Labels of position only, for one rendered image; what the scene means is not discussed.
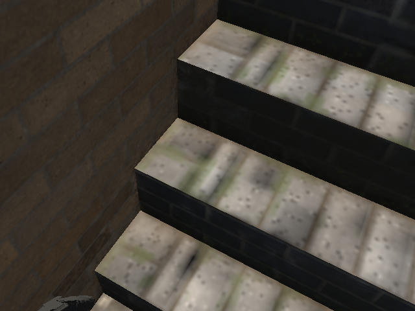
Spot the left robot hand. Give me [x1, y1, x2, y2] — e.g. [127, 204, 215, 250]
[38, 295, 95, 311]

